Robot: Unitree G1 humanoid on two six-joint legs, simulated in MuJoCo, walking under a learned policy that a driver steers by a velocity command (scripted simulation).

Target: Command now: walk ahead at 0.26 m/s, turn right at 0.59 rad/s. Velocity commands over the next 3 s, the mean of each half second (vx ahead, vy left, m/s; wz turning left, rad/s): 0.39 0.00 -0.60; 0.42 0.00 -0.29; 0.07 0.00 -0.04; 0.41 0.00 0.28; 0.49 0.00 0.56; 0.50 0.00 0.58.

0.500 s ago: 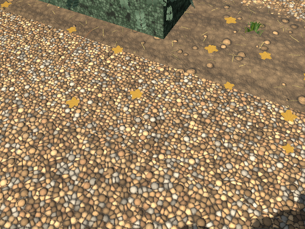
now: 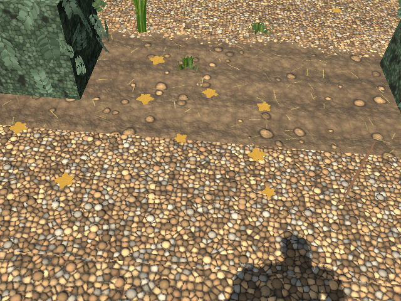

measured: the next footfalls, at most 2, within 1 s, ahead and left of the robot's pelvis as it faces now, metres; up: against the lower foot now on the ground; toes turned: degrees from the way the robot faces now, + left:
right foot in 0.40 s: +0.15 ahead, -0.24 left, +0.00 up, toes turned -17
left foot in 0.82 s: +0.51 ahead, -0.19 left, +0.00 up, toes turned -22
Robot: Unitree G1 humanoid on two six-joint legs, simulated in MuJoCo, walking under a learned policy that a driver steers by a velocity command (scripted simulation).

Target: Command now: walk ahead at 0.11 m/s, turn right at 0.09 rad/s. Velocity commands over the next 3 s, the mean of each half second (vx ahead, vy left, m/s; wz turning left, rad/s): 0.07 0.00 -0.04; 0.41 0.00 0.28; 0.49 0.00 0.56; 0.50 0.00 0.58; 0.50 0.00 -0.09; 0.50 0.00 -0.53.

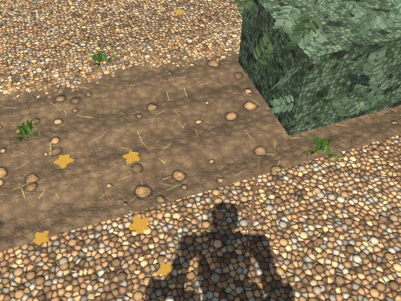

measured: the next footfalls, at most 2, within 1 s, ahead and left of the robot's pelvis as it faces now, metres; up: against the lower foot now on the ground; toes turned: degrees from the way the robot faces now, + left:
right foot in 0.12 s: +0.10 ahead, -0.14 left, +0.00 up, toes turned -3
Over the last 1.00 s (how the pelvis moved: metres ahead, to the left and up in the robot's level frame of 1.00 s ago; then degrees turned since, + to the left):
0.39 -0.23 -0.01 -26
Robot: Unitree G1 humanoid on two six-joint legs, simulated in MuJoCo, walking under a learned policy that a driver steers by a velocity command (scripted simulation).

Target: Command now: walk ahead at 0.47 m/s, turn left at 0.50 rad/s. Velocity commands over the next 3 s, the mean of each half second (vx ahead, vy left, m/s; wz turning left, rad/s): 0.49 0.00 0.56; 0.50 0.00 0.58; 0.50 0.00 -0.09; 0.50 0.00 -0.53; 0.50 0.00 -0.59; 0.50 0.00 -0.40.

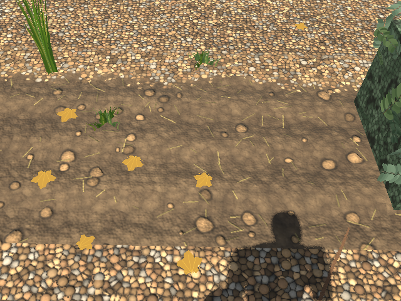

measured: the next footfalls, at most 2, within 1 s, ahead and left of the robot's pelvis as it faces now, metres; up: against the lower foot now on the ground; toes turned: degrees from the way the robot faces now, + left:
left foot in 0.08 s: +0.21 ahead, +0.13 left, -0.16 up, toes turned +6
right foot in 0.46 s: +0.47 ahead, -0.07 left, -0.16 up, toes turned +19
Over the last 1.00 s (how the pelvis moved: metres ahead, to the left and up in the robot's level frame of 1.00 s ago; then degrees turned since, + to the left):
0.28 0.02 -0.08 12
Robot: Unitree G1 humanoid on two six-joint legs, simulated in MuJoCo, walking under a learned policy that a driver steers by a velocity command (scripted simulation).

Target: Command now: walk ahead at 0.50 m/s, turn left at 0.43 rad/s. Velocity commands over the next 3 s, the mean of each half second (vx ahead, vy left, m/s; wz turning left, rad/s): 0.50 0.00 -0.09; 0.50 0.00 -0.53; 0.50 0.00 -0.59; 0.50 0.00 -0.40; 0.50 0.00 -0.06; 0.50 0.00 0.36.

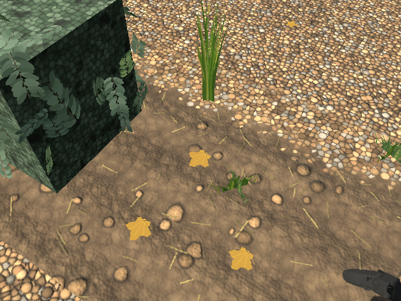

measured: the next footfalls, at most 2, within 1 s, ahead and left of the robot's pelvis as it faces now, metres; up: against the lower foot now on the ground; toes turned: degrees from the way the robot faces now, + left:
right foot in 0.54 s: +0.48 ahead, -0.12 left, +0.00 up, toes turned -10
left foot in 1.00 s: +0.79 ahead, +0.01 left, +0.00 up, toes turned -29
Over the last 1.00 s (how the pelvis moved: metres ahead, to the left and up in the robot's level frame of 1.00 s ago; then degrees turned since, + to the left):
0.52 0.14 -0.10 36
